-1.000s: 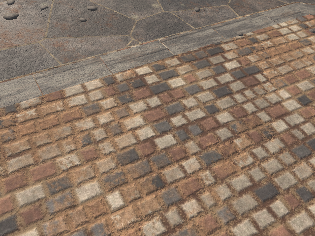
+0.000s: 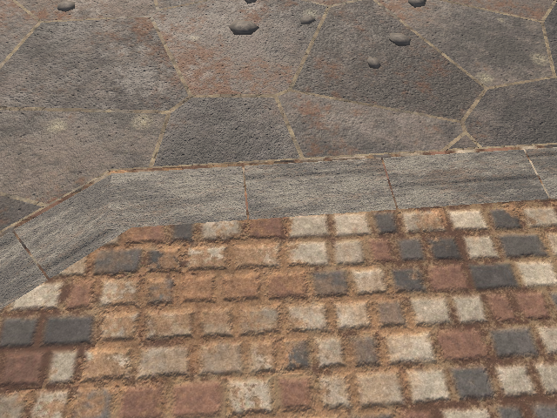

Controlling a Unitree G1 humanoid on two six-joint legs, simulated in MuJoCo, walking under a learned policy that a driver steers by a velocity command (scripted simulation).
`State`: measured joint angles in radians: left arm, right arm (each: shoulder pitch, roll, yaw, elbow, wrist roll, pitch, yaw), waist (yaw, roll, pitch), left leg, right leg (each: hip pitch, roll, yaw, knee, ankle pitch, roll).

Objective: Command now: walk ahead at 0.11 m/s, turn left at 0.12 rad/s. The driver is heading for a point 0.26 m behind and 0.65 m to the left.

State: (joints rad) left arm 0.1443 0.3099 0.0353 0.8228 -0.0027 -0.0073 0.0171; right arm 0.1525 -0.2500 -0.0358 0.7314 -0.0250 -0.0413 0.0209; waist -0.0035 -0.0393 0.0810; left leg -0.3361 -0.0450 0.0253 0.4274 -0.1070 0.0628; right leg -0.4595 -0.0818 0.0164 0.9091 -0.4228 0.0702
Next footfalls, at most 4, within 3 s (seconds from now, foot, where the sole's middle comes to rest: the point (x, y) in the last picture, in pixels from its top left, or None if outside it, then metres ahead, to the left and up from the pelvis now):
0.16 right None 0.10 -0.14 -0.77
0.52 left None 0.08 0.13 -0.77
0.98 right None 0.25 -0.04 -0.77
1.44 left None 0.32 0.38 -0.77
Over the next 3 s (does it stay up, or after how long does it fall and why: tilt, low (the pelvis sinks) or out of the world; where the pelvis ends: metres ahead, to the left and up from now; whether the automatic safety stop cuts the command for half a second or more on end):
stays up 0.60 0.96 -0.02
